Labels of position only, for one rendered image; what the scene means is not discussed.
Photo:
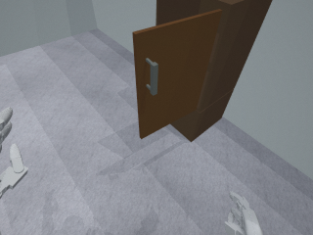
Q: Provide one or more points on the handle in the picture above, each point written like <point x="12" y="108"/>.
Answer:
<point x="153" y="77"/>

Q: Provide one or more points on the cupboard door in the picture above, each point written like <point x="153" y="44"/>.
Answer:
<point x="182" y="50"/>

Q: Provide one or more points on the robot right hand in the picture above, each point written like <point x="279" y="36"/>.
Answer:
<point x="248" y="223"/>

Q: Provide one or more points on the robot left hand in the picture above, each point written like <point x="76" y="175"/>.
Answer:
<point x="17" y="171"/>

